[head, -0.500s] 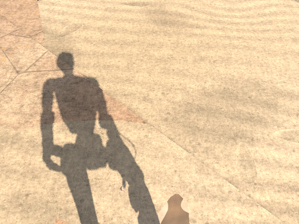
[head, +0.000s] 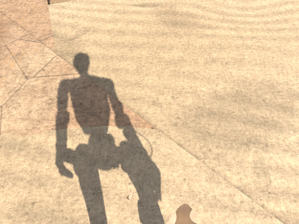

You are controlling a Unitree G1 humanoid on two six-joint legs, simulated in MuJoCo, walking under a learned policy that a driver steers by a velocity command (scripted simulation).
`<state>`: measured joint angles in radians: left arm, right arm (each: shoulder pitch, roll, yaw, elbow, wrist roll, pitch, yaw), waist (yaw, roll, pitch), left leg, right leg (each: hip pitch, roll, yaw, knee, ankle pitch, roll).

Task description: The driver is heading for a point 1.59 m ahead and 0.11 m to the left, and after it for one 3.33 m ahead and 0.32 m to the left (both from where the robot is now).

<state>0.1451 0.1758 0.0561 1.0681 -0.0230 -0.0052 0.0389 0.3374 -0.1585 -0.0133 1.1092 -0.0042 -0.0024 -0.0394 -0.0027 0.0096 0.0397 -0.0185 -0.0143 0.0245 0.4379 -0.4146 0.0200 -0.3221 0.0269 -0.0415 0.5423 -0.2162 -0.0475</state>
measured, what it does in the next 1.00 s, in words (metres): walks ahead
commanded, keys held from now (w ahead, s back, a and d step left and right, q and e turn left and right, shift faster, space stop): no key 0.40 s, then w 0.60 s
